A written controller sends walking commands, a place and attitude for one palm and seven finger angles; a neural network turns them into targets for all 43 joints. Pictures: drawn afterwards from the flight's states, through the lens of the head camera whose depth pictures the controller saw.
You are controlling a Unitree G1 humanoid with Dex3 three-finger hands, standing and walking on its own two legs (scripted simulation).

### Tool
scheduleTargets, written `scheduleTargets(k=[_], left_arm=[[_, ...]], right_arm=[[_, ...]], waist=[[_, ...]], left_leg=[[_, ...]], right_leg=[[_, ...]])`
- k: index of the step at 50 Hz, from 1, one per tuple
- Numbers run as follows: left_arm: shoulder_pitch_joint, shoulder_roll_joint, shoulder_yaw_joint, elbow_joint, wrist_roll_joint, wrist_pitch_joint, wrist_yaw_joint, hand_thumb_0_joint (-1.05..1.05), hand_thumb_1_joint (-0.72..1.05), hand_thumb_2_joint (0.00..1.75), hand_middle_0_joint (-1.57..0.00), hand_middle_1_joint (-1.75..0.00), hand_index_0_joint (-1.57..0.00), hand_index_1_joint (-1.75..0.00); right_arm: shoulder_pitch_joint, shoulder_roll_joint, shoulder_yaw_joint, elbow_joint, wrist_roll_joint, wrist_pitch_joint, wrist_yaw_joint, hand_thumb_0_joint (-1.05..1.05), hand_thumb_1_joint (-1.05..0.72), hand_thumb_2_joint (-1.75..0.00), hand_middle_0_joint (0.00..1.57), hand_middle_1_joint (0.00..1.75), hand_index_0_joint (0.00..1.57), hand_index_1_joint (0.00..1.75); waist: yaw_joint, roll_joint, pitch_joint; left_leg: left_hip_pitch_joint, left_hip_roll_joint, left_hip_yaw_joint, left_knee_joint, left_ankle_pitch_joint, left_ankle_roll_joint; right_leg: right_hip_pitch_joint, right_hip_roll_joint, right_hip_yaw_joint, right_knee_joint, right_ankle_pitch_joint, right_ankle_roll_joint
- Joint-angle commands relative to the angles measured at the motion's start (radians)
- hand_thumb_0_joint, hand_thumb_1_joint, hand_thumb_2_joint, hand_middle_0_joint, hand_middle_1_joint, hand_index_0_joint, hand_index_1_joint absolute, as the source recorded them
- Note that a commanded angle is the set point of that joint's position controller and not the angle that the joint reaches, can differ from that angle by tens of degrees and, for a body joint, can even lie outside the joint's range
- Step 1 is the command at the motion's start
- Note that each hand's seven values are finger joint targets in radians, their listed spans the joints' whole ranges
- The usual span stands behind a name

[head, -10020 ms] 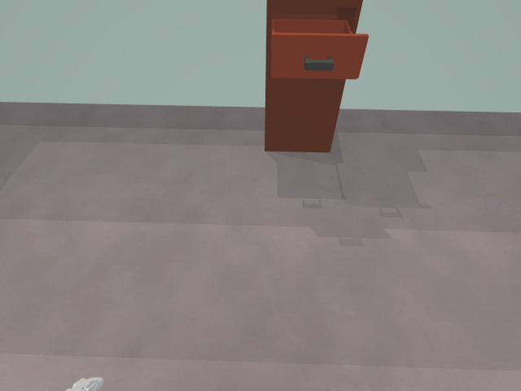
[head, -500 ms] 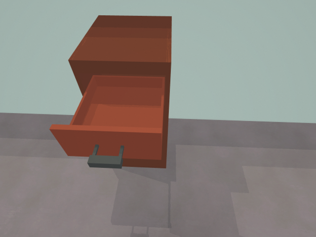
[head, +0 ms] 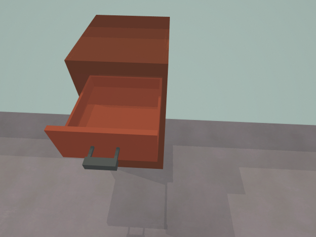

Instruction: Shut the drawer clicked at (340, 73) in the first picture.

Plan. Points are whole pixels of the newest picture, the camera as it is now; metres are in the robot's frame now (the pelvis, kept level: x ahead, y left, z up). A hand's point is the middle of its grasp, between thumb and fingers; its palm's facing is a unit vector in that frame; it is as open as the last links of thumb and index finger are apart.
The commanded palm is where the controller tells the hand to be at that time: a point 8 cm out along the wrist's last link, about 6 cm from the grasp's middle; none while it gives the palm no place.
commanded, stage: look again from close up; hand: left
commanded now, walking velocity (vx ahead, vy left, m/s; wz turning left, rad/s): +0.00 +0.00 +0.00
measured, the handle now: (102, 156) +0.36 +0.20 -0.07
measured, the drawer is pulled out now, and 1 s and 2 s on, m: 0.29 0.29 0.29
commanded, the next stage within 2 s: shuffle to correct the standing spot in 0.12 s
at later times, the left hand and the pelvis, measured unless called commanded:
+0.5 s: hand out of the picture -0.01 +0.16 -0.18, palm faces +0.06 -0.99 -0.16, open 7.4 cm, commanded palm none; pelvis +0.03 +0.00 -0.01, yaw +0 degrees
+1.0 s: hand out of the picture +0.04 +0.18 -0.18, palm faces +0.01 -0.97 -0.24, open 7.4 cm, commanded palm none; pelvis +0.00 +0.00 -0.01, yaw +1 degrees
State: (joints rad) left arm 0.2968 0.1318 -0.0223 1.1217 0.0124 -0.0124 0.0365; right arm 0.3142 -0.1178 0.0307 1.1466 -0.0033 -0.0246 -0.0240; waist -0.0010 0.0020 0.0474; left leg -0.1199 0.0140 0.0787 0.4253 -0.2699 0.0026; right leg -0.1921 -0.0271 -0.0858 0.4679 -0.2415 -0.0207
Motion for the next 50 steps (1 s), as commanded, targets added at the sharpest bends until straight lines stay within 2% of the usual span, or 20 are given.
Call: scheduleTargets(k=[1,11,13,16,20,23,24,26,27,29,32,40,42,43,44,45,46,47,49,50], left_arm=[[0.081,0.093,0.017,-0.021,-0.005,-0.012,0.004,0.00,0.90,0.90,-0.20,-0.30,-0.20,-0.30],[0.085,0.092,0.020,-0.027,-0.004,-0.017,0.004,0.00,0.90,0.90,-0.20,-0.30,-0.20,-0.30],[0.097,0.095,0.025,-0.022,0.000,-0.016,0.002,0.00,0.90,0.90,-0.20,-0.30,-0.20,-0.30],[0.103,0.110,0.035,-0.028,0.007,-0.010,-0.003,0.00,0.90,0.90,-0.20,-0.30,-0.20,-0.30],[0.124,0.129,0.053,-0.038,0.006,-0.006,-0.007,0.00,0.90,0.90,-0.20,-0.30,-0.20,-0.30],[0.109,0.117,0.056,-0.048,0.004,-0.011,-0.009,0.00,0.90,0.90,-0.20,-0.30,-0.20,-0.30],[0.089,0.097,0.051,-0.052,0.005,-0.011,-0.010,0.00,0.90,0.90,-0.20,-0.30,-0.20,-0.30],[0.085,0.055,0.039,-0.047,0.004,-0.016,-0.005,0.00,0.90,0.90,-0.20,-0.30,-0.20,-0.30],[0.096,0.048,0.035,-0.037,-0.001,-0.016,0.000,0.00,0.90,0.90,-0.20,-0.30,-0.20,-0.30],[0.120,0.058,0.035,-0.018,-0.009,-0.016,0.007,0.00,0.90,0.90,-0.20,-0.30,-0.20,-0.30],[0.123,0.084,0.043,-0.016,-0.013,-0.016,0.014,0.00,0.90,0.90,-0.20,-0.30,-0.20,-0.30],[0.072,0.095,0.051,-0.057,-0.008,0.003,0.016,0.00,0.90,0.90,-0.20,-0.30,-0.20,-0.30],[0.062,0.094,0.048,-0.057,-0.005,0.002,0.015,0.00,0.90,0.90,-0.20,-0.30,-0.20,-0.30],[0.116,0.156,0.054,-0.033,0.008,-0.015,0.045,0.00,0.90,0.90,-0.20,-0.30,-0.20,-0.30],[0.106,0.194,0.065,-0.060,0.013,-0.028,0.039,0.00,0.90,0.90,-0.20,-0.30,-0.20,-0.30],[0.091,0.177,0.054,-0.080,0.002,-0.036,0.032,0.00,0.90,0.90,-0.20,-0.30,-0.20,-0.30],[0.048,0.162,0.044,-0.100,0.004,-0.031,0.028,0.00,0.90,0.90,-0.20,-0.30,-0.20,-0.30],[0.018,0.162,0.040,-0.116,0.000,-0.025,0.023,0.00,0.90,0.90,-0.20,-0.30,-0.20,-0.30],[-0.023,0.151,0.035,-0.136,-0.003,-0.010,0.014,0.00,0.90,0.90,-0.20,-0.30,-0.20,-0.30],[-0.038,0.149,0.034,-0.144,-0.001,0.000,0.011,0.00,0.90,0.90,-0.20,-0.30,-0.20,-0.30]], right_arm=[[0.071,-0.083,-0.015,-0.019,-0.003,-0.005,-0.006,0.00,-0.90,-0.90,0.20,0.30,0.20,0.30],[0.066,-0.083,-0.017,-0.019,-0.004,-0.007,-0.007,0.00,-0.90,-0.90,0.20,0.30,0.20,0.30],[0.076,-0.087,-0.019,-0.015,-0.007,-0.003,-0.005,0.00,-0.90,-0.90,0.20,0.30,0.20,0.30],[0.079,-0.082,-0.024,-0.023,-0.014,0.008,0.001,0.00,-0.90,-0.90,0.20,0.30,0.20,0.30],[0.095,-0.064,-0.028,-0.040,-0.019,0.011,0.005,0.00,-0.90,-0.90,0.20,0.30,0.20,0.30],[0.126,-0.054,-0.026,-0.033,-0.017,-0.007,0.003,0.00,-0.90,-0.90,0.20,0.30,0.20,0.30],[0.150,-0.056,-0.022,-0.023,-0.015,-0.013,-0.002,0.00,-0.90,-0.90,0.20,0.30,0.20,0.30],[0.177,-0.088,-0.021,0.002,-0.013,-0.028,-0.014,0.00,-0.90,-0.90,0.20,0.30,0.20,0.30],[0.166,-0.098,-0.020,0.001,-0.010,-0.029,-0.023,0.00,-0.90,-0.90,0.20,0.30,0.20,0.30],[0.140,-0.091,-0.021,-0.014,-0.004,-0.027,-0.035,0.00,-0.90,-0.90,0.20,0.30,0.20,0.30],[0.129,-0.099,-0.032,-0.029,0.002,-0.019,-0.038,0.00,-0.90,-0.90,0.20,0.30,0.20,0.30],[0.071,-0.095,-0.045,-0.053,0.000,-0.005,-0.035,0.00,-0.90,-0.90,0.20,0.30,0.20,0.30],[0.061,-0.088,-0.044,-0.049,-0.002,-0.001,-0.031,0.00,-0.90,-0.90,0.20,0.30,0.20,0.30],[-0.041,-0.177,-0.073,-0.125,0.011,0.002,-0.012,0.00,-0.90,-0.90,0.20,0.30,0.20,0.30],[-0.031,-0.141,-0.060,-0.172,0.008,0.004,-0.005,0.00,-0.90,-0.90,0.20,0.30,0.20,0.30],[0.023,-0.087,-0.054,-0.163,0.000,0.004,0.000,0.00,-0.90,-0.90,0.20,0.30,0.20,0.30],[0.033,-0.082,-0.054,-0.159,0.000,0.008,0.000,0.00,-0.90,-0.90,0.20,0.30,0.20,0.30],[0.038,-0.092,-0.055,-0.148,-0.001,0.013,0.000,0.00,-0.90,-0.90,0.20,0.30,0.20,0.30],[0.031,-0.109,-0.052,-0.153,-0.010,0.017,0.003,0.00,-0.90,-0.90,0.20,0.30,0.20,0.30],[0.000,-0.128,-0.050,-0.161,-0.012,0.022,0.005,0.00,-0.90,-0.90,0.20,0.30,0.20,0.30]], waist=[[0.008,0.007,0.057],[0.004,-0.007,0.031],[0.007,-0.005,0.014],[0.011,-0.037,0.089],[0.013,-0.090,0.138],[-0.005,-0.039,0.112],[-0.015,0.018,0.110],[-0.006,0.143,0.040],[0.004,0.153,0.021],[0.016,0.080,0.008],[0.011,0.021,-0.044],[0.011,0.008,-0.050],[0.010,-0.018,-0.043],[0.034,-0.146,-0.015],[0.009,-0.136,-0.047],[-0.015,-0.182,-0.142],[-0.030,-0.168,-0.176],[-0.035,-0.112,-0.149],[-0.034,-0.004,-0.050],[-0.022,0.047,0.044]], left_leg=[[-0.080,0.086,-0.084,-0.096,0.118,0.026],[-0.056,0.086,-0.079,-0.090,0.153,0.022],[-0.055,0.077,-0.067,-0.076,0.048,0.027],[-0.126,0.046,-0.047,-0.039,-0.109,0.031],[-0.178,0.016,-0.012,0.057,-0.130,0.031],[-0.119,0.030,-0.022,0.031,-0.041,0.033],[-0.076,0.057,-0.052,-0.010,0.059,0.039],[-0.019,0.139,-0.114,-0.025,0.447,0.066],[-0.005,0.152,-0.118,-0.011,0.639,0.072],[0.018,0.134,-0.100,0.031,0.840,0.052],[0.047,0.112,-0.076,0.020,0.755,0.031],[0.050,0.120,-0.082,-0.025,0.623,0.034],[0.034,0.115,-0.080,-0.042,0.497,0.031],[-0.085,0.128,-0.044,0.199,0.466,0.002],[-0.164,0.056,-0.018,0.202,0.198,-0.019],[-0.174,0.041,-0.030,0.171,-0.065,0.000],[-0.130,0.029,-0.025,0.121,-0.064,-0.001],[-0.083,0.033,-0.028,0.077,-0.009,-0.001],[-0.065,0.081,-0.063,0.027,0.086,0.010],[-0.131,0.089,-0.093,-0.002,0.041,0.015]], right_leg=[[-0.001,-0.092,0.107,-0.101,0.100,-0.021],[0.015,-0.095,0.106,-0.101,0.157,-0.022],[0.017,-0.095,0.111,-0.101,0.018,-0.032],[-0.038,-0.103,0.149,-0.138,-0.237,-0.053],[-0.083,-0.144,0.214,-0.196,-0.373,-0.093],[-0.097,-0.128,0.171,-0.123,-0.210,-0.097],[-0.110,-0.086,0.117,-0.058,-0.099,-0.076],[-0.048,-0.039,0.027,0.070,0.097,-0.035],[-0.013,-0.039,0.025,0.076,0.139,-0.027],[0.037,-0.062,0.055,0.051,0.339,-0.024],[0.084,-0.097,0.062,0.055,0.537,-0.019],[0.063,-0.099,0.082,0.036,0.445,-0.012],[0.063,-0.103,0.091,0.007,0.405,-0.016],[0.045,-0.137,0.118,-0.026,0.725,0.018],[0.159,-0.205,0.149,0.000,0.976,-0.026],[0.203,-0.249,0.175,0.027,0.993,-0.067],[0.195,-0.238,0.142,0.046,0.930,-0.075],[0.122,-0.206,0.129,0.033,0.706,-0.066],[-0.019,-0.135,0.113,-0.025,0.240,-0.043],[-0.064,-0.109,0.111,-0.061,0.040,-0.032]])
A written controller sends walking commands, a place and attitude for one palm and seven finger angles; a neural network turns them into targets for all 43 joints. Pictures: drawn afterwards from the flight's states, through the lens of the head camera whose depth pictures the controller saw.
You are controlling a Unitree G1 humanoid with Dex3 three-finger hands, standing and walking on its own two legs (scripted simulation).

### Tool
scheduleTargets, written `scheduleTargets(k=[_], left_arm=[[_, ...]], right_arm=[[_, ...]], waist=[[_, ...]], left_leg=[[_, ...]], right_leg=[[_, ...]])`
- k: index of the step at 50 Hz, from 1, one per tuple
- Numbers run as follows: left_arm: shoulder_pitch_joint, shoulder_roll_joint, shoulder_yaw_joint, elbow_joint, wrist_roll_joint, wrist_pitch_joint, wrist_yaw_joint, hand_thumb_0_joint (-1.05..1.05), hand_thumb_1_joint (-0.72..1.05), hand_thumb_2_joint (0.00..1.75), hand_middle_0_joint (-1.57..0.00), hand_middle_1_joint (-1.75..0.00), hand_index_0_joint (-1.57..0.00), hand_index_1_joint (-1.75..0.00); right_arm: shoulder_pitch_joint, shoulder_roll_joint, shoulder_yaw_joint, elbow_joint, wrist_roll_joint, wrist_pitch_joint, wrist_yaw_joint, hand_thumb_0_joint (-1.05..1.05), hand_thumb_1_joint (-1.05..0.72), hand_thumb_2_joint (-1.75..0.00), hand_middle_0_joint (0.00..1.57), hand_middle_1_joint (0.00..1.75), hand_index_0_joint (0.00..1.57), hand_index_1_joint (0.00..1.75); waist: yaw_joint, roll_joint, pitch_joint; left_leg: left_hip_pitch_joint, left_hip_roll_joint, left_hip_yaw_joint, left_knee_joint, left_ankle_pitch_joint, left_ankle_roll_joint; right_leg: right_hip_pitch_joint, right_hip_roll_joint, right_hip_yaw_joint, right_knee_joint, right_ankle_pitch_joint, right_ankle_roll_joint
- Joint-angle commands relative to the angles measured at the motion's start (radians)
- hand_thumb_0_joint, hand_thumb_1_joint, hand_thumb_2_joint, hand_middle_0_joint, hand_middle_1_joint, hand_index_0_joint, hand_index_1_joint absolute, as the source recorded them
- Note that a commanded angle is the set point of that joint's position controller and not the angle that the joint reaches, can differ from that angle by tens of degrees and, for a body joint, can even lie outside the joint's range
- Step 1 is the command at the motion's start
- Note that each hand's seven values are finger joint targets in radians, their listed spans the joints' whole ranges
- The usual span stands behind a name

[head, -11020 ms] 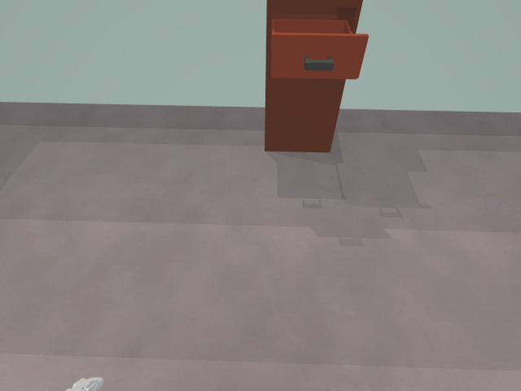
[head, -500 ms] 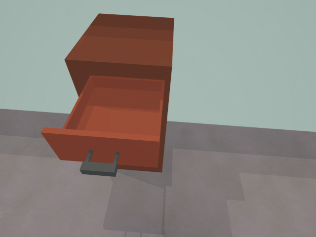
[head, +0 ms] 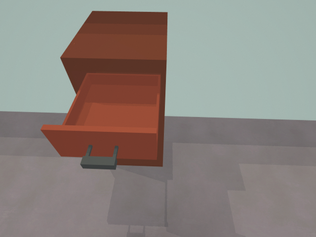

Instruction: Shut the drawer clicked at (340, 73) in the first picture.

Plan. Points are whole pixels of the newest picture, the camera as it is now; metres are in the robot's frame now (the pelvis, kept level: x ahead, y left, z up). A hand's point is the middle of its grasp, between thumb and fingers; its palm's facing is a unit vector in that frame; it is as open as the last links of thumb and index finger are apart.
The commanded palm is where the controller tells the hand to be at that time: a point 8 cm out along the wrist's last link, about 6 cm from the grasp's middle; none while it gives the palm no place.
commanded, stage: come to a stop and stand still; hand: left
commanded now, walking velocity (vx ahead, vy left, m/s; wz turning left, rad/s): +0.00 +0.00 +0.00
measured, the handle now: (101, 155) +0.36 +0.20 -0.06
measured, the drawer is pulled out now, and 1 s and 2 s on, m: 0.29 0.29 0.29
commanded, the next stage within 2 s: look again from close up in 0.42 s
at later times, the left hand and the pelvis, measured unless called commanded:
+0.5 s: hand out of the picture -0.06 +0.19 -0.17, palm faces +0.02 -0.98 -0.18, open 7.4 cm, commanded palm none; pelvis -0.03 +0.02 +0.01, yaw +0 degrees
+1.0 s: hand out of the picture -0.02 +0.17 -0.17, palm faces +0.03 -0.99 -0.15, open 7.4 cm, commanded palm none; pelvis +0.00 +0.02 +0.01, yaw +0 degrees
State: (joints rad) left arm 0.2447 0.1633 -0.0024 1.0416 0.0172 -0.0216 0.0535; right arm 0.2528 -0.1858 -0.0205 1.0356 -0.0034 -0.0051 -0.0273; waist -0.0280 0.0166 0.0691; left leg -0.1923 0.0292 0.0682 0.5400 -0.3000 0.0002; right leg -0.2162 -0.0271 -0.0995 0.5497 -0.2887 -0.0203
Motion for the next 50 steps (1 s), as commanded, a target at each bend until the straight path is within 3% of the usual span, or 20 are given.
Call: scheduleTargets(k=[1,3,4,7,9,12,13,19,35,45,50], left_arm=[[0.025,0.120,0.014,-0.064,-0.003,0.013,-0.009,0.00,0.90,0.90,-0.20,-0.30,-0.20,-0.30],[0.042,0.126,0.015,-0.062,0.001,0.014,-0.014,0.00,0.90,0.90,-0.20,-0.30,-0.20,-0.30],[0.043,0.131,0.016,-0.065,0.001,0.015,-0.015,0.00,0.90,0.90,-0.20,-0.30,-0.20,-0.30],[0.065,0.125,0.017,-0.071,0.001,0.017,-0.019,0.00,0.90,0.90,-0.20,-0.30,-0.20,-0.30],[0.075,0.120,0.018,-0.072,0.000,0.017,-0.020,0.00,0.90,0.90,-0.20,-0.30,-0.20,-0.30],[0.099,0.106,0.014,-0.064,0.001,0.014,-0.021,0.00,0.90,0.90,-0.20,-0.30,-0.20,-0.30],[0.107,0.105,0.014,-0.060,0.001,0.012,-0.021,0.00,0.90,0.90,-0.20,-0.30,-0.20,-0.30],[0.135,0.086,0.010,-0.033,-0.001,0.005,-0.020,0.00,0.90,0.90,-0.20,-0.30,-0.20,-0.30],[0.190,0.024,-0.005,0.049,-0.005,-0.010,-0.009,0.00,0.90,0.90,-0.20,-0.30,-0.20,-0.30],[0.177,0.021,-0.003,0.051,-0.004,-0.008,-0.007,0.00,0.90,0.90,-0.20,-0.30,-0.20,-0.30],[0.178,0.027,-0.002,0.046,-0.005,-0.009,-0.007,0.00,0.90,0.90,-0.20,-0.30,-0.20,-0.30]], right_arm=[[0.040,-0.065,0.004,-0.059,-0.013,0.003,0.012,0.00,-0.90,-0.90,0.20,0.30,0.20,0.30],[0.045,-0.083,0.003,-0.070,-0.017,0.007,0.018,0.00,-0.90,-0.90,0.20,0.30,0.20,0.30],[0.059,-0.089,0.002,-0.068,-0.019,0.005,0.018,0.00,-0.90,-0.90,0.20,0.30,0.20,0.30],[0.070,-0.102,0.002,-0.072,-0.022,0.004,0.020,0.00,-0.90,-0.90,0.20,0.30,0.20,0.30],[0.079,-0.098,0.002,-0.068,-0.022,0.002,0.019,0.00,-0.90,-0.90,0.20,0.30,0.20,0.30],[0.082,-0.098,0.004,-0.062,-0.021,0.000,0.019,0.00,-0.90,-0.90,0.20,0.30,0.20,0.30],[0.089,-0.094,0.005,-0.057,-0.020,0.001,0.019,0.00,-0.90,-0.90,0.20,0.30,0.20,0.30],[0.128,-0.071,0.009,-0.016,-0.015,-0.003,0.018,0.00,-0.90,-0.90,0.20,0.30,0.20,0.30],[0.147,-0.026,0.023,0.072,-0.002,-0.025,0.005,0.00,-0.90,-0.90,0.20,0.30,0.20,0.30],[0.125,-0.020,0.026,0.084,-0.002,-0.024,0.002,0.00,-0.90,-0.90,0.20,0.30,0.20,0.30],[0.118,-0.024,0.026,0.083,-0.002,-0.025,0.003,0.00,-0.90,-0.90,0.20,0.30,0.20,0.30]], waist=[[0.015,0.051,0.076],[0.015,0.004,0.116],[0.012,0.023,0.100],[0.017,-0.009,0.063],[0.017,0.019,0.041],[0.026,0.003,0.044],[0.024,-0.023,0.041],[0.021,-0.036,0.036],[0.029,-0.011,0.011],[0.030,-0.011,0.042],[0.032,-0.021,0.026]], left_leg=[[-0.105,0.073,-0.102,-0.152,0.005,0.023],[-0.148,0.056,-0.112,-0.183,-0.119,0.027],[-0.135,0.062,-0.116,-0.199,-0.120,0.030],[-0.148,0.056,-0.123,-0.217,-0.168,0.033],[-0.137,0.062,-0.132,-0.235,-0.161,0.036],[-0.166,0.061,-0.142,-0.245,-0.190,0.038],[-0.160,0.057,-0.139,-0.238,-0.178,0.038],[-0.135,0.058,-0.140,-0.239,-0.134,0.040],[-0.054,0.066,-0.110,-0.213,0.102,0.039],[-0.041,0.066,-0.103,-0.220,0.140,0.036],[-0.021,0.065,-0.096,-0.218,0.166,0.036]], right_leg=[[-0.066,-0.094,0.133,-0.173,-0.046,-0.027],[-0.100,-0.085,0.147,-0.209,-0.186,-0.027],[-0.098,-0.084,0.140,-0.207,-0.181,-0.027],[-0.078,-0.078,0.138,-0.203,-0.207,-0.018],[-0.070,-0.074,0.128,-0.194,-0.178,-0.017],[-0.054,-0.072,0.127,-0.193,-0.169,-0.012],[-0.059,-0.074,0.134,-0.200,-0.178,-0.014],[-0.067,-0.077,0.134,-0.204,-0.145,-0.014],[0.006,-0.083,0.114,-0.173,0.111,-0.008],[0.013,-0.082,0.113,-0.183,0.140,-0.004],[0.030,-0.086,0.114,-0.188,0.169,-0.004]])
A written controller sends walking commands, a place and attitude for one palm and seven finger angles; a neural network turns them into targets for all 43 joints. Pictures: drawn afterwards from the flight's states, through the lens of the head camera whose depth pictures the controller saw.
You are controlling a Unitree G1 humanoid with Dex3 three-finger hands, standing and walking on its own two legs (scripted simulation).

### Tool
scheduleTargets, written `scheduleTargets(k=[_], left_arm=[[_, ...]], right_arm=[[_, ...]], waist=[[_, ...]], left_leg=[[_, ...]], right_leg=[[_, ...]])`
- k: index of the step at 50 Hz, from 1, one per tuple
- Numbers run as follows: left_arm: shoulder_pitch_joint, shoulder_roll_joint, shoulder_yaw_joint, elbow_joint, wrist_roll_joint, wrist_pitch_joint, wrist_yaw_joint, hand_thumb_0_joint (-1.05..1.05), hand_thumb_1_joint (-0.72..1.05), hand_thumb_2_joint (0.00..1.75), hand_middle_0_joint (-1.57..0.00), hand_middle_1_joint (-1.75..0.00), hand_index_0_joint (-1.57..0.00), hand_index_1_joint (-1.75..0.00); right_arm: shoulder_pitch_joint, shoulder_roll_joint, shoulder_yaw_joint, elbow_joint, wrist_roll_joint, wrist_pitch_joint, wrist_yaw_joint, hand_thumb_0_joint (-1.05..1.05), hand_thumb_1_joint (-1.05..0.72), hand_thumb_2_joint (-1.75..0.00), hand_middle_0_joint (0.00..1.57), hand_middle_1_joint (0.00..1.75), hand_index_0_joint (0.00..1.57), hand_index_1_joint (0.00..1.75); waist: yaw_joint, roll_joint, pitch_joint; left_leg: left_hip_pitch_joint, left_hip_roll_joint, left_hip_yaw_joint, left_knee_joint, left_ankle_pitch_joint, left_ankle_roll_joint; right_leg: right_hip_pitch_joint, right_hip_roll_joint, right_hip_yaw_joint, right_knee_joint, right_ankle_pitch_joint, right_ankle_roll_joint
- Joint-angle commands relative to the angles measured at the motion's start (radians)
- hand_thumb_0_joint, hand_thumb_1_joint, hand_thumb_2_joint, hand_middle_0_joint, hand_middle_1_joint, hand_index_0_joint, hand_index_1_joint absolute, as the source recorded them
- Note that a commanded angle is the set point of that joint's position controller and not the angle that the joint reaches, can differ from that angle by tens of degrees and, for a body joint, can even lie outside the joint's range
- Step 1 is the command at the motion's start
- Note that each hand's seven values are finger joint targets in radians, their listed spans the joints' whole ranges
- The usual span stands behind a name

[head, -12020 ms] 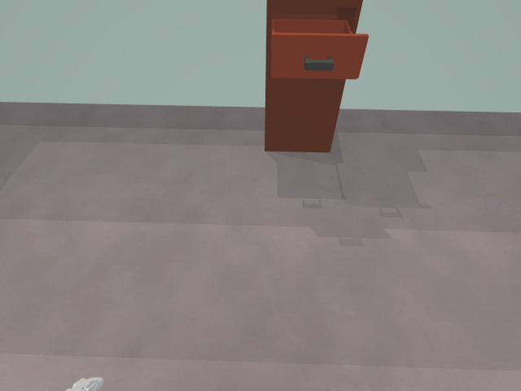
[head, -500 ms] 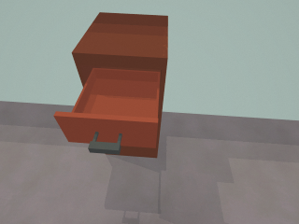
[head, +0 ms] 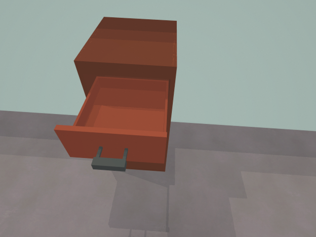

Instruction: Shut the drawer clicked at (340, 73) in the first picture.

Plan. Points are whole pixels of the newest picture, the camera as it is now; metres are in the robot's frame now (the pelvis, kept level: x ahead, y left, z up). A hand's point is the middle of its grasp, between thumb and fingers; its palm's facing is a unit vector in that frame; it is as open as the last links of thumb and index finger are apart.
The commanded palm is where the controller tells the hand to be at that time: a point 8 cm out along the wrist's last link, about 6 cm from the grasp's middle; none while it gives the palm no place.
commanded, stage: look again from close up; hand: left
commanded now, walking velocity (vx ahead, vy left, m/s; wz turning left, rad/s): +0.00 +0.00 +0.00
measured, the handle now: (111, 157) +0.36 +0.17 -0.07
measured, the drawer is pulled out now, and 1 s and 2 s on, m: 0.29 0.29 0.29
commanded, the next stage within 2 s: shuffle to correct the standing spot in 0.02 s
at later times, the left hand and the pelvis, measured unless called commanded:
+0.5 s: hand out of the picture +0.00 +0.14 -0.18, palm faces +0.04 -0.99 -0.16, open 7.4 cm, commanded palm none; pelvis +0.03 -0.01 +0.00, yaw +0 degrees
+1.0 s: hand out of the picture +0.02 +0.17 -0.17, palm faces +0.01 -0.97 -0.24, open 7.4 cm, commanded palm none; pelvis -0.01 -0.01 -0.01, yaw +0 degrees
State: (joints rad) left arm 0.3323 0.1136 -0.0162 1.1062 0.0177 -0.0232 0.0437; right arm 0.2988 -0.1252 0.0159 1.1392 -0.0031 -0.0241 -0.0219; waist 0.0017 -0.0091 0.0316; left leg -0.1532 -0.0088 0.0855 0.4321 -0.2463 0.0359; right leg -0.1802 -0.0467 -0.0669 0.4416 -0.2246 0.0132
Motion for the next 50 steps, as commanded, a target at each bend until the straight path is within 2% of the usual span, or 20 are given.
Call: scheduleTargets(k=[1,6,8,11,14,16,19,22,24,29,35,36,37,38,39,40,41,43,47,50], left_arm=[[0.093,0.077,0.011,-0.018,-0.006,-0.008,0.002,0.00,0.90,0.90,-0.20,-0.30,-0.20,-0.30],[0.090,0.083,0.012,-0.024,-0.005,-0.008,0.003,0.00,0.90,0.90,-0.20,-0.30,-0.20,-0.30],[0.096,0.083,0.015,-0.017,-0.003,-0.007,0.000,0.00,0.90,0.90,-0.20,-0.30,-0.20,-0.30],[0.090,0.079,0.018,-0.024,0.006,0.002,-0.009,0.00,0.90,0.90,-0.20,-0.30,-0.20,-0.30],[0.104,0.071,0.021,-0.029,0.011,0.002,-0.015,0.00,0.90,0.90,-0.20,-0.30,-0.20,-0.30],[0.122,0.058,0.017,-0.026,0.009,-0.005,-0.013,0.00,0.90,0.90,-0.20,-0.30,-0.20,-0.30],[0.146,0.066,0.016,-0.006,-0.003,-0.016,-0.003,0.00,0.90,0.90,-0.20,-0.30,-0.20,-0.30],[0.152,0.080,0.014,-0.001,-0.012,-0.025,0.007,0.00,0.90,0.90,-0.20,-0.30,-0.20,-0.30],[0.137,0.095,0.019,-0.014,-0.013,-0.021,0.011,0.00,0.90,0.90,-0.20,-0.30,-0.20,-0.30],[0.110,0.107,0.030,-0.044,-0.010,-0.010,0.018,0.00,0.90,0.90,-0.20,-0.30,-0.20,-0.30],[0.076,0.099,0.026,-0.048,-0.006,-0.002,0.012,0.00,0.90,0.90,-0.20,-0.30,-0.20,-0.30],[0.100,0.162,0.036,-0.020,0.010,-0.016,0.039,0.00,0.90,0.90,-0.20,-0.30,-0.20,-0.30],[0.064,0.193,0.043,-0.074,0.001,-0.023,0.031,0.00,0.90,0.90,-0.20,-0.30,-0.20,-0.30],[0.013,0.178,0.035,-0.091,0.000,-0.022,0.022,0.00,0.90,0.90,-0.20,-0.30,-0.20,-0.30],[-0.016,0.178,0.036,-0.111,-0.001,-0.021,0.014,0.00,0.90,0.90,-0.20,-0.30,-0.20,-0.30],[-0.024,0.174,0.035,-0.120,-0.002,-0.015,0.009,0.00,0.90,0.90,-0.20,-0.30,-0.20,-0.30],[-0.027,0.170,0.032,-0.123,-0.003,-0.008,0.005,0.00,0.90,0.90,-0.20,-0.30,-0.20,-0.30],[-0.023,0.161,0.029,-0.124,-0.002,0.003,0.000,0.00,0.90,0.90,-0.20,-0.30,-0.20,-0.30],[-0.018,0.165,0.026,-0.125,-0.003,0.014,-0.009,0.00,0.90,0.90,-0.20,-0.30,-0.20,-0.30],[-0.016,0.168,0.025,-0.130,-0.002,0.015,-0.012,0.00,0.90,0.90,-0.20,-0.30,-0.20,-0.30]], right_arm=[[0.069,-0.083,-0.011,-0.021,-0.003,-0.006,-0.002,0.00,-0.90,-0.90,0.20,0.30,0.20,0.30],[0.070,-0.089,-0.010,-0.019,-0.002,-0.009,-0.002,0.00,-0.90,-0.90,0.20,0.30,0.20,0.30],[0.084,-0.094,-0.012,-0.010,-0.005,-0.005,-0.001,0.00,-0.90,-0.90,0.20,0.30,0.20,0.30],[0.088,-0.109,-0.024,-0.009,-0.010,0.006,0.002,0.00,-0.90,-0.90,0.20,0.30,0.20,0.30],[0.097,-0.115,-0.031,-0.013,-0.013,0.007,0.003,0.00,-0.90,-0.90,0.20,0.30,0.20,0.30],[0.093,-0.104,-0.026,-0.015,-0.010,0.000,0.001,0.00,-0.90,-0.90,0.20,0.30,0.20,0.30],[0.109,-0.068,-0.010,-0.010,-0.005,-0.017,-0.010,0.00,-0.90,-0.90,0.20,0.30,0.20,0.30],[0.119,-0.066,-0.008,-0.006,0.000,-0.019,-0.020,0.00,-0.90,-0.90,0.20,0.30,0.20,0.30],[0.113,-0.072,-0.013,-0.012,0.003,-0.015,-0.022,0.00,-0.90,-0.90,0.20,0.30,0.20,0.30],[0.085,-0.080,-0.025,-0.035,0.004,-0.002,-0.021,0.00,-0.90,-0.90,0.20,0.30,0.20,0.30],[0.044,-0.081,-0.023,-0.039,-0.001,0.008,-0.012,0.00,-0.90,-0.90,0.20,0.30,0.20,0.30],[-0.052,-0.138,-0.038,-0.118,0.006,-0.001,-0.002,0.00,-0.90,-0.90,0.20,0.30,0.20,0.30],[0.005,-0.092,-0.037,-0.151,0.000,0.012,0.003,0.00,-0.90,-0.90,0.20,0.30,0.20,0.30],[0.028,-0.086,-0.035,-0.143,-0.003,0.017,0.005,0.00,-0.90,-0.90,0.20,0.30,0.20,0.30],[0.050,-0.083,-0.030,-0.145,-0.010,0.015,0.010,0.00,-0.90,-0.90,0.20,0.30,0.20,0.30],[0.054,-0.095,-0.028,-0.148,-0.012,0.011,0.011,0.00,-0.90,-0.90,0.20,0.30,0.20,0.30],[0.043,-0.105,-0.027,-0.156,-0.013,0.008,0.010,0.00,-0.90,-0.90,0.20,0.30,0.20,0.30],[0.025,-0.126,-0.024,-0.172,-0.013,0.006,0.009,0.00,-0.90,-0.90,0.20,0.30,0.20,0.30],[0.014,-0.153,-0.020,-0.179,-0.016,0.009,0.009,0.00,-0.90,-0.90,0.20,0.30,0.20,0.30],[0.024,-0.157,-0.019,-0.172,-0.017,0.009,0.010,0.00,-0.90,-0.90,0.20,0.30,0.20,0.30]], waist=[[0.002,0.001,0.064],[0.001,0.015,0.043],[-0.003,0.000,0.032],[-0.006,0.038,0.119],[-0.003,0.067,0.153],[0.009,0.047,0.150],[0.004,-0.013,0.075],[-0.003,-0.029,0.003],[-0.002,-0.009,-0.008],[0.002,0.002,-0.033],[0.004,-0.017,0.022],[0.025,-0.089,0.075],[-0.019,-0.090,-0.012],[-0.034,-0.058,-0.009],[-0.042,0.021,-0.009],[-0.039,0.061,0.007],[-0.029,0.084,0.031],[-0.013,0.054,0.071],[-0.003,0.033,0.113],[0.001,0.019,0.101]], left_leg=[[-0.057,0.103,-0.110,-0.111,0.106,-0.001],[-0.043,0.105,-0.113,-0.113,0.140,0.001],[-0.037,0.102,-0.111,-0.115,0.010,0.004],[-0.095,0.122,-0.154,-0.174,-0.245,0.023],[-0.135,0.146,-0.191,-0.215,-0.329,0.045],[-0.140,0.137,-0.177,-0.177,-0.203,0.044],[-0.053,0.102,-0.097,-0.054,0.219,0.022],[0.003,0.103,-0.085,-0.029,0.387,-0.003],[0.019,0.107,-0.084,-0.038,0.432,-0.007],[0.035,0.118,-0.086,-0.032,0.427,-0.009],[0.006,0.113,-0.088,-0.064,0.227,-0.010],[-0.111,0.126,-0.059,0.137,0.218,-0.041],[-0.107,0.073,-0.075,0.112,-0.073,-0.032],[-0.072,0.071,-0.064,0.099,-0.090,-0.034],[-0.040,0.067,-0.060,0.072,-0.040,-0.031],[-0.060,0.076,-0.085,0.045,-0.015,-0.020],[-0.094,0.094,-0.112,0.009,-0.006,-0.009],[-0.161,0.106,-0.140,-0.041,-0.056,0.005],[-0.207,0.100,-0.155,-0.102,-0.181,0.007],[-0.206,0.103,-0.159,-0.126,-0.193,0.008]], right_leg=[[-0.008,-0.069,0.083,-0.083,0.102,-0.038],[0.011,-0.069,0.081,-0.079,0.126,-0.037],[0.007,-0.059,0.071,-0.073,0.006,-0.043],[-0.076,-0.031,0.047,-0.045,-0.167,-0.048],[-0.094,-0.006,0.021,0.003,-0.173,-0.054],[-0.067,-0.019,0.038,-0.005,-0.075,-0.056],[0.001,-0.056,0.074,-0.014,0.240,-0.058],[0.071,-0.091,0.082,-0.004,0.557,-0.053],[0.080,-0.095,0.084,0.012,0.593,-0.054],[0.063,-0.101,0.094,0.018,0.499,-0.059],[0.004,-0.087,0.104,-0.041,0.267,-0.053],[-0.017,-0.134,0.134,-0.027,0.623,-0.027],[0.004,-0.185,0.179,-0.049,0.416,-0.066],[-0.075,-0.170,0.161,-0.068,0.136,-0.088],[-0.111,-0.140,0.152,-0.058,0.022,-0.099],[-0.121,-0.111,0.137,-0.042,-0.059,-0.091],[-0.115,-0.083,0.122,-0.033,-0.099,-0.080],[-0.090,-0.053,0.103,-0.030,-0.140,-0.067],[-0.092,-0.045,0.102,-0.043,-0.196,-0.059],[-0.078,-0.043,0.099,-0.042,-0.180,-0.054]])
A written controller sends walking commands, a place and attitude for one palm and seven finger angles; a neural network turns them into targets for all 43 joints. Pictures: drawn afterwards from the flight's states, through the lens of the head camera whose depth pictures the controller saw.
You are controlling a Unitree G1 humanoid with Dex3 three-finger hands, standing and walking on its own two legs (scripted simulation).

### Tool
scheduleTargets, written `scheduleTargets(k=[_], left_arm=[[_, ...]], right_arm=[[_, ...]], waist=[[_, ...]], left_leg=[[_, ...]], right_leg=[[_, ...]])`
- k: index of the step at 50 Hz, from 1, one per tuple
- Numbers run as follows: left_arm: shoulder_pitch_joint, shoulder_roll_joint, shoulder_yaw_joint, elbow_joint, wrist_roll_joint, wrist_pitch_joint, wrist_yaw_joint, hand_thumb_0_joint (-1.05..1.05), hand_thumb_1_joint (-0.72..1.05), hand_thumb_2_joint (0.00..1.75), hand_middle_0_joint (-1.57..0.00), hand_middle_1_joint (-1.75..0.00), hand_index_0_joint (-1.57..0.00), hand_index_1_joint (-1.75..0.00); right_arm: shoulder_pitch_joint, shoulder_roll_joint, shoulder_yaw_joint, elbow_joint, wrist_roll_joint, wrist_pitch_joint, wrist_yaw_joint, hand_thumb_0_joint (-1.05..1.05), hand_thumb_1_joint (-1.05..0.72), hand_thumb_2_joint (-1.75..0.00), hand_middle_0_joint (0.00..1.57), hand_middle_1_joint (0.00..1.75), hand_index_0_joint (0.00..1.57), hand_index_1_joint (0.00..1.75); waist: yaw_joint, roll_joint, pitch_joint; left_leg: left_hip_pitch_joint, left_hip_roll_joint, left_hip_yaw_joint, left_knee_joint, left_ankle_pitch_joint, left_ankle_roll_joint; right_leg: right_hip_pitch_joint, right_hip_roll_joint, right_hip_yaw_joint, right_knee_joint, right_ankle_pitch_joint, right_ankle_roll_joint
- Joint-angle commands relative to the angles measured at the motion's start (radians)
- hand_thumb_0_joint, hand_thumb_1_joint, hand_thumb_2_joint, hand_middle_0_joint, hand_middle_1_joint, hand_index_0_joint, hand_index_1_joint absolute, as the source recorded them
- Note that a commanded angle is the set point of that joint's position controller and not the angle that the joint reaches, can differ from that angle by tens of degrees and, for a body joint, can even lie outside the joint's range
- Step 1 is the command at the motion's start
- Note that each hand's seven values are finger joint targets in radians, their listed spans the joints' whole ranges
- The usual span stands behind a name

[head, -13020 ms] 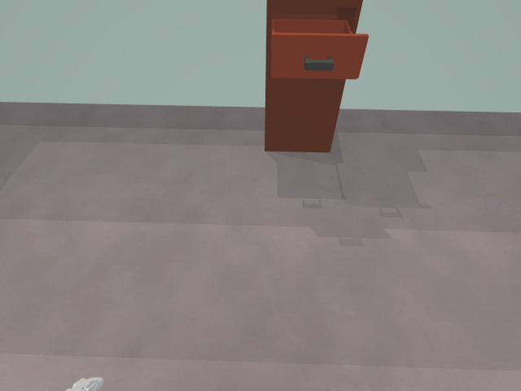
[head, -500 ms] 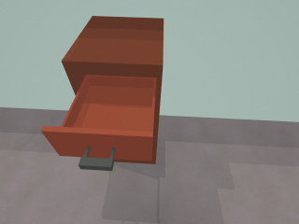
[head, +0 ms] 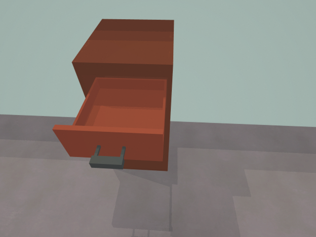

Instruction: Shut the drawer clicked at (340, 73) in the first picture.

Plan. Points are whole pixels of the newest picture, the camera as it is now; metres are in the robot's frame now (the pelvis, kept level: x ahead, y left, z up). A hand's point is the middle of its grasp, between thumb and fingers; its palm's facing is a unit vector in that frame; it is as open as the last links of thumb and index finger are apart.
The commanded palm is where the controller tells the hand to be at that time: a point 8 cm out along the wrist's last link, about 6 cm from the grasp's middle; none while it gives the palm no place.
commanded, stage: come to a stop and stand still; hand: left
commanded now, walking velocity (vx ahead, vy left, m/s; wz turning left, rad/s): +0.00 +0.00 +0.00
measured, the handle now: (109, 155) +0.37 +0.19 -0.06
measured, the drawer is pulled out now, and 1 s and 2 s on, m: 0.29 0.29 0.29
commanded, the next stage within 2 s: look again from close up in 0.20 s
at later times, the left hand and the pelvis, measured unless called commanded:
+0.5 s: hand out of the picture +0.01 +0.16 -0.17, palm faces +0.01 -0.98 -0.19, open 7.4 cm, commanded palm none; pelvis +0.02 -0.01 +0.01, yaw +0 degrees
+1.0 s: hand out of the picture +0.07 +0.17 -0.14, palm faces +0.16 -0.96 -0.24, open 7.2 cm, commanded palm +0.12 +0.20 -0.06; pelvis +0.03 -0.01 +0.00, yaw +0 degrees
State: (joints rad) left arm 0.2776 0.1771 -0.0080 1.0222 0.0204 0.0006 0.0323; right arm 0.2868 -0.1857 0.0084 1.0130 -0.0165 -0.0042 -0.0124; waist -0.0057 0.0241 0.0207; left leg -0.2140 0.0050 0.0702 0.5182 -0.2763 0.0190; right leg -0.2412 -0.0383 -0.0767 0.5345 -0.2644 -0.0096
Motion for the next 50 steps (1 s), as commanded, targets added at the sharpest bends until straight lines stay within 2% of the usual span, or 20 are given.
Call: scheduleTargets(k=[1,3,5,9,16,24,26,30,34,38,45,46,47,48,49,50], left_arm=[[0.042,0.104,0.018,-0.045,-0.005,-0.011,-0.001,0.00,0.90,0.90,-0.20,-0.30,-0.20,-0.30],[0.041,0.105,0.017,-0.042,-0.007,-0.014,-0.002,0.00,0.90,0.90,-0.20,-0.30,-0.20,-0.30],[0.038,0.105,0.017,-0.041,-0.008,-0.016,-0.002,0.00,0.90,0.90,-0.20,-0.30,-0.20,-0.30],[0.041,0.103,0.014,-0.020,-0.010,-0.020,-0.001,0.00,0.90,0.90,-0.20,-0.30,-0.20,-0.30],[0.059,0.084,0.012,0.025,-0.012,-0.025,0.003,0.00,0.90,0.90,-0.20,-0.30,-0.20,-0.30],[0.074,0.069,0.011,0.058,-0.010,-0.026,0.005,0.00,0.90,0.90,-0.20,-0.30,-0.20,-0.30],[0.074,0.066,0.012,0.060,-0.010,-0.028,0.006,0.00,0.90,0.90,-0.20,-0.30,-0.20,-0.30],[0.074,0.060,0.012,0.067,-0.009,-0.026,0.006,0.00,0.90,0.90,-0.20,-0.30,-0.20,-0.30],[0.080,0.058,0.013,0.070,-0.009,-0.026,0.005,0.00,0.90,0.90,-0.20,-0.30,-0.20,-0.30],[0.086,0.059,0.014,0.072,-0.010,-0.029,0.005,0.00,0.90,0.90,-0.20,-0.30,-0.20,-0.30],[0.094,0.058,0.015,0.074,-0.010,-0.031,0.006,0.00,0.90,0.90,-0.20,-0.30,-0.20,-0.30],[0.151,0.092,0.020,0.109,0.001,-0.052,0.046,0.00,0.90,0.90,-0.20,-0.30,-0.20,-0.30],[-0.582,0.252,0.069,-1.449,-0.218,-0.270,0.024,0.00,0.90,0.90,-0.22,-0.32,-0.22,-0.32],[-0.147,0.193,0.085,-1.177,-0.127,-0.211,0.074,0.00,0.90,0.90,-0.24,-0.34,-0.24,-0.34],[0.112,-0.015,-0.037,-1.008,-0.151,-0.065,0.109,0.00,0.90,0.90,-0.26,-0.37,-0.26,-0.37],[0.091,-0.122,-0.117,-1.023,-0.172,-0.050,0.081,0.00,0.90,0.90,-0.28,-0.39,-0.28,-0.39]], right_arm=[[0.036,-0.096,-0.011,-0.041,-0.003,-0.013,0.001,0.00,-0.90,-0.90,0.20,0.30,0.20,0.30],[0.047,-0.095,-0.007,-0.032,-0.002,-0.016,0.002,0.00,-0.90,-0.90,0.20,0.30,0.20,0.30],[0.051,-0.089,-0.005,-0.016,0.000,-0.021,0.001,0.00,-0.90,-0.90,0.20,0.30,0.20,0.30],[0.059,-0.077,0.000,0.014,0.003,-0.025,-0.002,0.00,-0.90,-0.90,0.20,0.30,0.20,0.30],[0.063,-0.061,0.004,0.062,0.007,-0.029,-0.009,0.00,-0.90,-0.90,0.20,0.30,0.20,0.30],[0.054,-0.042,0.003,0.091,0.009,-0.026,-0.015,0.00,-0.90,-0.90,0.20,0.30,0.20,0.30],[0.060,-0.045,0.003,0.093,0.008,-0.027,-0.015,0.00,-0.90,-0.90,0.20,0.30,0.20,0.30],[0.055,-0.042,0.003,0.099,0.009,-0.026,-0.017,0.00,-0.90,-0.90,0.20,0.30,0.20,0.30],[0.051,-0.035,0.003,0.101,0.008,-0.026,-0.018,0.00,-0.90,-0.90,0.20,0.30,0.20,0.30],[0.050,-0.039,0.004,0.102,0.008,-0.028,-0.019,0.00,-0.90,-0.90,0.20,0.30,0.20,0.30],[0.049,-0.035,0.002,0.107,0.008,-0.028,-0.021,0.00,-0.90,-0.90,0.20,0.30,0.20,0.30],[-0.051,-0.078,-0.014,0.039,0.019,-0.036,-0.013,0.00,-0.90,-0.90,0.20,0.30,0.20,0.30],[-0.016,-0.254,-0.032,-0.304,0.056,-0.188,-0.056,0.00,-0.90,-0.90,0.20,0.30,0.20,0.30],[-0.091,-0.159,-0.018,-0.255,0.036,-0.273,-0.086,0.00,-0.90,-0.90,0.20,0.30,0.20,0.30],[-0.097,-0.119,-0.034,-0.267,0.068,-0.308,-0.076,0.00,-0.90,-0.90,0.20,0.30,0.20,0.30],[-0.055,-0.148,-0.029,-0.242,0.071,-0.318,-0.070,0.00,-0.90,-0.90,0.20,0.30,0.20,0.30]], waist=[[0.011,-0.030,0.095],[0.008,-0.064,0.070],[0.009,-0.031,0.057],[0.009,-0.050,0.036],[0.011,-0.016,0.028],[0.011,-0.029,0.052],[0.009,-0.034,0.041],[0.009,-0.018,0.059],[0.011,-0.032,0.061],[0.013,-0.029,0.030],[0.015,-0.030,0.032],[0.045,-0.100,0.043],[-0.080,0.156,-0.444],[0.019,0.270,-0.442],[-0.008,0.188,-0.225],[-0.028,0.052,-0.097]], left_leg=[[-0.135,0.087,-0.139,-0.209,-0.146,0.025],[-0.104,0.079,-0.122,-0.189,-0.090,0.021],[-0.085,0.084,-0.125,-0.194,-0.043,0.023],[-0.039,0.085,-0.107,-0.171,0.067,0.018],[-0.006,0.088,-0.098,-0.159,0.158,0.013],[0.020,0.091,-0.090,-0.166,0.170,0.012],[0.026,0.091,-0.088,-0.162,0.188,0.009],[0.024,0.091,-0.090,-0.170,0.190,0.009],[0.028,0.091,-0.092,-0.177,0.183,0.011],[0.043,0.090,-0.088,-0.168,0.209,0.008],[0.052,0.090,-0.086,-0.162,0.237,0.006],[-0.032,0.105,-0.056,0.056,0.269,-0.022],[0.240,-0.001,-0.052,-0.082,0.351,0.014],[0.274,0.035,-0.044,-0.093,0.491,0.012],[0.129,0.050,-0.074,-0.091,0.479,-0.011],[0.059,0.040,-0.081,-0.067,0.372,-0.002]], right_leg=[[-0.008,-0.057,0.112,-0.138,-0.132,-0.031],[-0.002,-0.067,0.121,-0.149,-0.118,-0.031],[0.009,-0.068,0.110,-0.141,-0.073,-0.029],[0.029,-0.074,0.107,-0.139,0.012,-0.028],[0.060,-0.079,0.097,-0.130,0.118,-0.026],[0.059,-0.078,0.095,-0.150,0.152,-0.025],[0.069,-0.082,0.092,-0.146,0.174,-0.025],[0.067,-0.079,0.089,-0.152,0.168,-0.024],[0.069,-0.077,0.087,-0.160,0.158,-0.024],[0.089,-0.085,0.087,-0.156,0.202,-0.025],[0.099,-0.089,0.082,-0.156,0.252,-0.027],[0.084,-0.143,0.146,-0.142,0.692,-0.002],[0.171,-0.047,0.083,-0.058,0.527,-0.018],[0.126,0.004,0.049,-0.015,0.278,-0.037],[0.006,0.010,-0.009,-0.008,0.116,-0.022],[-0.045,0.017,-0.027,-0.029,0.141,-0.011]])
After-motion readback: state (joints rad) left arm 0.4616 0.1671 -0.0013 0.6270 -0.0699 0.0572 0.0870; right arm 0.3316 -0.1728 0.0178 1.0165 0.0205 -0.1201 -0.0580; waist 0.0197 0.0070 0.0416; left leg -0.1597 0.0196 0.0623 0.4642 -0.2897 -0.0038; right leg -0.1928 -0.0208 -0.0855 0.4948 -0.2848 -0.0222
